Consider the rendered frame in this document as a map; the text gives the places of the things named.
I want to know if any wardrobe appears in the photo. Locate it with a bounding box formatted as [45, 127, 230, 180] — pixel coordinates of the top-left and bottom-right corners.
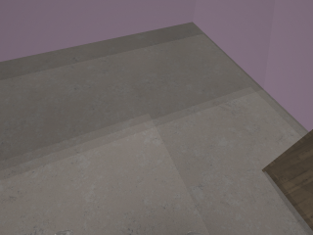
[262, 129, 313, 231]

